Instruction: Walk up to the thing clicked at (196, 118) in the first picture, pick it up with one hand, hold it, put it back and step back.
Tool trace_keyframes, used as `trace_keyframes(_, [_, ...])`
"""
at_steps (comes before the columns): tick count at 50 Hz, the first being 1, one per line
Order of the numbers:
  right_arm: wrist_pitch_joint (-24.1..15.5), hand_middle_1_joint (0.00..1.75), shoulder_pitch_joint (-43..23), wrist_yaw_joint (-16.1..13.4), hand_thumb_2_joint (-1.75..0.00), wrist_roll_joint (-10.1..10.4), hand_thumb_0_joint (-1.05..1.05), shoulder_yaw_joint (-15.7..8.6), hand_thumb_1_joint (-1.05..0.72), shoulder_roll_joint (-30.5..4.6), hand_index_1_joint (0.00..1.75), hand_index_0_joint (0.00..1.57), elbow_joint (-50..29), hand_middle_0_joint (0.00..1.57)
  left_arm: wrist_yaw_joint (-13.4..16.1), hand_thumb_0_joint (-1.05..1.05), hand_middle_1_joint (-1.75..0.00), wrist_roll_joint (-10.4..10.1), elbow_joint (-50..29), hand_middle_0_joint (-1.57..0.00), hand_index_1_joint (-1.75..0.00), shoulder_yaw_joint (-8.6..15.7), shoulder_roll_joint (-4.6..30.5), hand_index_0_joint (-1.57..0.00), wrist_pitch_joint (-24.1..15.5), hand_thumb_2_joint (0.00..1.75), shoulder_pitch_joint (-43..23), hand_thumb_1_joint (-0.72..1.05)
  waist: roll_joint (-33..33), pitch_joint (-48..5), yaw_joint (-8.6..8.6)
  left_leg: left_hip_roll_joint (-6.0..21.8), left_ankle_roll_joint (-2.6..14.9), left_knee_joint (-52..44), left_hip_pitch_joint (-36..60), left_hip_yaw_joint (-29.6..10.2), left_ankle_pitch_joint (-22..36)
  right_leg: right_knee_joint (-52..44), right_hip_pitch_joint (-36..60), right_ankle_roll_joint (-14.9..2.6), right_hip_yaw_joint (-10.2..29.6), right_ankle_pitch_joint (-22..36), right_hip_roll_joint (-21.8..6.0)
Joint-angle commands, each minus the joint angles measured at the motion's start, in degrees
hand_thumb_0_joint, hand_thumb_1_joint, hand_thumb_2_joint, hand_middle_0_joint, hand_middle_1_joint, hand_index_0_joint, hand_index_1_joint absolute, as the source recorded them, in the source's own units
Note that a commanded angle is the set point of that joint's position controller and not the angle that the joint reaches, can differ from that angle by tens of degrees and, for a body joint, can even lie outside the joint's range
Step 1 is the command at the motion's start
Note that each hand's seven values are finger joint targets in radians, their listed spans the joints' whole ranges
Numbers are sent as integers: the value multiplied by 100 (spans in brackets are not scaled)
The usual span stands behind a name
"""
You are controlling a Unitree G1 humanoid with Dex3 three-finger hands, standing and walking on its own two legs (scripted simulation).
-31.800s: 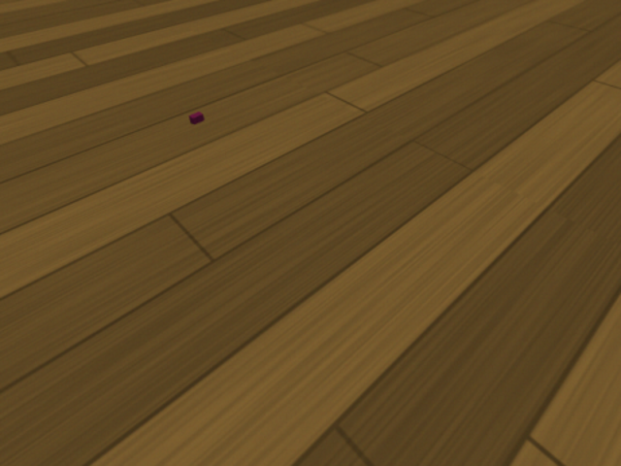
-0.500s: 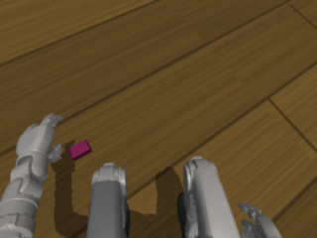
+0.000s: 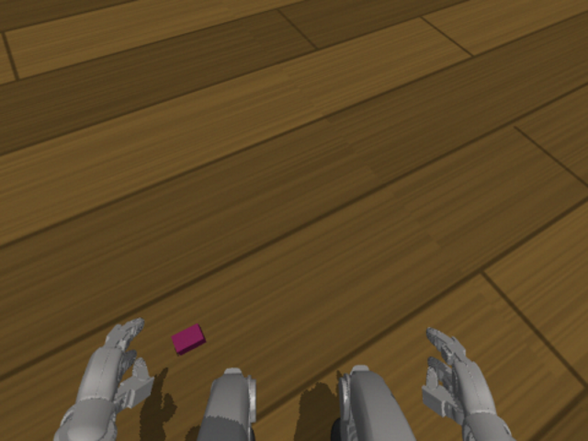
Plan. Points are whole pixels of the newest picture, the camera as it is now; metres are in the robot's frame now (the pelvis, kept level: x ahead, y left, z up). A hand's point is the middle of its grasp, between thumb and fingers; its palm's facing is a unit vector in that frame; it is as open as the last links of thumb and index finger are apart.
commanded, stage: home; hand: left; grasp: from above
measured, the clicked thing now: (189, 339) +0.40 +0.28 -0.58
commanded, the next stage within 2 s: none
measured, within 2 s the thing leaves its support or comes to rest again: neither
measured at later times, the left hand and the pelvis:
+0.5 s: hand (120, 390) +0.21 +0.18 +0.07, palm faces +0.09 -0.98 -0.20, open 7.4 cm; pelvis +0.05 +0.00 +0.11, yaw +2 degrees
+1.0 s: hand (122, 388) +0.21 +0.18 +0.07, palm faces +0.09 -0.98 -0.20, open 7.4 cm; pelvis +0.05 +0.00 +0.12, yaw +2 degrees
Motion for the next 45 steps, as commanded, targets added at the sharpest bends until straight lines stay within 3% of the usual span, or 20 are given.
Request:
trace_keyframes(1, [-385,30,393,-358,-90,20,0,-271,-90,-806,30,20,-791,20,174,0,-30,-368,-1384,-20,-30,420,517,-20,88,90,195,90,274,-1945,-189,-117,167,-2100,2477,-70,929,-1976,2111,-196,98,952,206])
trace_keyframes(4, [-519,30,510,-535,-90,-5,0,-208,-90,-772,30,20,-755,20,176,0,-30,-575,-1530,-20,-30,467,393,-20,241,90,472,90,380,-1656,-163,-109,145,-2541,2922,-50,1201,-2391,2576,-183,73,1187,218])
trace_keyframes(10, [-740,30,763,-770,-90,-68,0,-165,-90,-689,30,20,-873,20,134,0,-30,-756,-1967,-20,-30,390,150,-20,502,90,1215,90,262,-1046,-116,-160,164,-3270,3582,111,1502,-3348,3534,-131,-1,1503,232])
trace_keyframes(16, [-887,30,822,-826,-90,-140,0,-196,-90,-663,30,20,-921,20,26,0,-30,-691,-2184,-20,-30,237,-18,-20,618,90,1770,90,172,-521,-73,-166,148,-3707,3975,126,1860,-3737,3904,-126,-103,1732,284])
trace_keyframes(23, [-1038,30,756,-816,-90,-188,0,-251,-90,-759,30,20,-918,20,-145,0,-30,-649,-2151,-20,-30,172,-23,-20,617,90,1593,90,34,-26,-145,-177,170,-3985,4093,196,1523,-3976,3873,-91,-142,1381,278])
trace_keyframes(31, [-1135,30,736,-786,-90,-233,0,-282,-90,-792,30,20,-824,20,-202,0,-30,-600,-2211,-20,-30,201,40,-20,475,90,1516,90,153,-388,-72,-173,126,-3928,4434,163,2132,-3830,4129,-110,-124,1910,261])
trace_keyframes(45, [-1119,30,627,-791,-90,-250,0,-253,-90,-775,30,20,-773,20,-165,0,-30,-581,-2140,-20,-30,190,65,-20,437,90,1501,90,121,-299,-23,-162,135,-3973,4411,140,2061,-3889,4160,-101,-132,1859,262])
